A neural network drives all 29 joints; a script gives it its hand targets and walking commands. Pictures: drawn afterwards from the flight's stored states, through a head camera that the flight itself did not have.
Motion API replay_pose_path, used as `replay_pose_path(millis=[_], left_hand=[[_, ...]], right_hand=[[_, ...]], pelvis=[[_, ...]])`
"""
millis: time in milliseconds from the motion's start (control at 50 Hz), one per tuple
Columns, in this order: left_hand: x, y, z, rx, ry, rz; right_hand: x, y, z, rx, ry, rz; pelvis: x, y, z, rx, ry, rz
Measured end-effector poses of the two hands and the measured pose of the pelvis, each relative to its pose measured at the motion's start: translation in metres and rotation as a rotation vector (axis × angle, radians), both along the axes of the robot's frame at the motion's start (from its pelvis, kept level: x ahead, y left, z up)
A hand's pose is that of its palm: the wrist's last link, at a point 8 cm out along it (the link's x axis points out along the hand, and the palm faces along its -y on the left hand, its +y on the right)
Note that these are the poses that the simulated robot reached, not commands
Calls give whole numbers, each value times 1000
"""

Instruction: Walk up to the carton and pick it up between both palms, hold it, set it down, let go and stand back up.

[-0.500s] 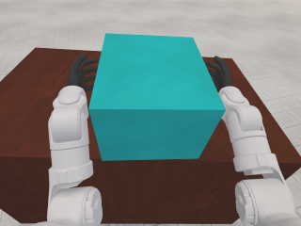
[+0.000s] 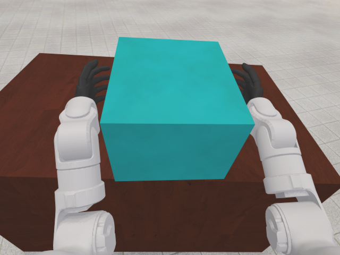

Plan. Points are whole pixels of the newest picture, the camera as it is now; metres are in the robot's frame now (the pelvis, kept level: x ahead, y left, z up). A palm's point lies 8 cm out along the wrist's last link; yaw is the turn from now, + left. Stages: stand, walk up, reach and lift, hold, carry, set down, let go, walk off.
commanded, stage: hold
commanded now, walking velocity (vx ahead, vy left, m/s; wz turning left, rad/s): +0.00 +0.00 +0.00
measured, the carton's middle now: (170, 106) +0.40 +0.00 +0.17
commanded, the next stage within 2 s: set down in 0.76 s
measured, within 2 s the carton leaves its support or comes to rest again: neither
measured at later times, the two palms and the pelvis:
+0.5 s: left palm (86, 99) +0.35 +0.18 +0.22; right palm (250, 100) +0.37 -0.17 +0.22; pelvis +0.00 +0.00 +0.00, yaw +0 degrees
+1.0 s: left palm (84, 92) +0.35 +0.18 +0.23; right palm (249, 95) +0.37 -0.16 +0.23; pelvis +0.00 +0.00 +0.00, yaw +0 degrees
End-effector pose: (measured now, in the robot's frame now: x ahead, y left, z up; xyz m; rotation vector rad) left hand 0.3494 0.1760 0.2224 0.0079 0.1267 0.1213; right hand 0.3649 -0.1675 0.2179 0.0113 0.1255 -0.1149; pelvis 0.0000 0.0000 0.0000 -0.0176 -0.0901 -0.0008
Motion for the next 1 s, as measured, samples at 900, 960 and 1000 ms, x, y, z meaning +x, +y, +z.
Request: replay_pose_path(millis=[900,960,1000], left_hand=[[-1,2,7,8,-27,2],[1,3,11,7,-55,-4],[4,4,12,11,-75,-3]], right_hand=[[0,2,5,-17,-25,4],[4,4,8,-16,-52,9],[7,4,7,-18,-72,9]], pelvis=[[-2,0,0,0,-12,-1],[-2,-1,-1,1,-14,1],[-2,-2,-1,2,-17,2]])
